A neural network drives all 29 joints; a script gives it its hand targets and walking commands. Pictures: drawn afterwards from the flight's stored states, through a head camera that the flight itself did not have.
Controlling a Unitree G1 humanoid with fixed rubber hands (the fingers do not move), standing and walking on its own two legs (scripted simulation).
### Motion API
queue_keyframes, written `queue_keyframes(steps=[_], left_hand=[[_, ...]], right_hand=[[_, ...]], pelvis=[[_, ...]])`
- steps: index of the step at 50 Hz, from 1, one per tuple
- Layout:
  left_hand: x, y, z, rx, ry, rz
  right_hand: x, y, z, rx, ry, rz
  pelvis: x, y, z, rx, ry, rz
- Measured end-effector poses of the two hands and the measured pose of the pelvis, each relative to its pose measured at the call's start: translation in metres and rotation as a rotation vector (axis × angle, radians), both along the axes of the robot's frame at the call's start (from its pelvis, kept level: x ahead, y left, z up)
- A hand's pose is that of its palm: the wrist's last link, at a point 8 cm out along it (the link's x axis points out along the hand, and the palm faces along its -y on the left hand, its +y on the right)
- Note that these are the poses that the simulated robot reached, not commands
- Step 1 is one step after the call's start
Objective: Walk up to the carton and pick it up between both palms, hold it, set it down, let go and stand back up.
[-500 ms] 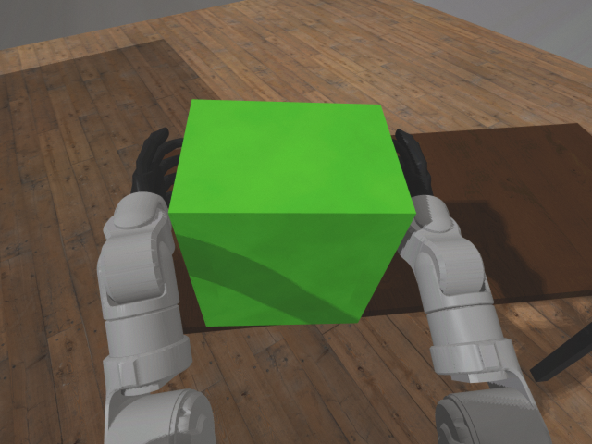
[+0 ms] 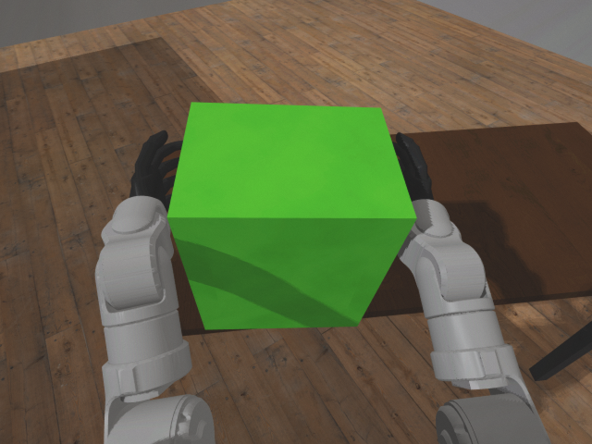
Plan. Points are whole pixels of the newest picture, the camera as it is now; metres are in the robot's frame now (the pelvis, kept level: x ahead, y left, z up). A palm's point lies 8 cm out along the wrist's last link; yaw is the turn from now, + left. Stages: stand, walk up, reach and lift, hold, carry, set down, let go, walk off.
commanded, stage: hold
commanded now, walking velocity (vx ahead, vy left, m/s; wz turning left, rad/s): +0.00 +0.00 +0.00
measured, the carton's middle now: (285, 228) +0.35 +0.00 +0.12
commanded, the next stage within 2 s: set down in 1.66 s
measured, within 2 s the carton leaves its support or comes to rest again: neither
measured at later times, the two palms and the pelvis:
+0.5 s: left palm (145, 204) +0.34 +0.15 +0.19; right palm (412, 199) +0.34 -0.16 +0.17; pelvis +0.00 +0.00 +0.00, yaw +0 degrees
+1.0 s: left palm (149, 199) +0.34 +0.15 +0.19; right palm (413, 196) +0.35 -0.16 +0.16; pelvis +0.00 +0.00 +0.00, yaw +0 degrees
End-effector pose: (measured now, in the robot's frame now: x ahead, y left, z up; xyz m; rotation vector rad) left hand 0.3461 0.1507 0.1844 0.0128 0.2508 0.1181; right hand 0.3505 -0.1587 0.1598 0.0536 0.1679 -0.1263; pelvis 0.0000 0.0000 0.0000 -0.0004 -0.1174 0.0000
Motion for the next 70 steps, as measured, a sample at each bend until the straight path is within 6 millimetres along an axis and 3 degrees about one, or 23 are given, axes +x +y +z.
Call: queue_keyframes(steps=[22,36,46,54,70], left_hand=[[-0.010,0.005,0.001,-0.003,-0.011,0.001],[-0.002,0.002,0.011,-0.004,-0.033,-0.001],[-0.006,0.002,0.003,0.000,-0.002,0.010],[0.001,-0.001,0.005,0.003,-0.011,0.001],[-0.004,0.004,0.001,0.003,-0.010,0.005]], right_hand=[[-0.007,0.004,0.005,-0.007,-0.013,0.006],[-0.001,0.002,0.013,-0.011,-0.036,-0.001],[-0.003,0.002,0.003,-0.004,-0.005,0.009],[0.002,-0.001,0.006,-0.008,-0.015,0.002],[0.000,0.004,0.004,-0.009,-0.013,0.009]], pelvis=[[-0.003,0.000,0.000,0.000,-0.021,-0.003],[-0.006,0.002,0.000,0.000,0.005,-0.003],[-0.004,0.002,0.000,0.000,-0.010,-0.005],[-0.003,0.000,0.000,0.000,0.000,-0.005],[0.000,-0.001,0.000,0.000,-0.007,0.002]])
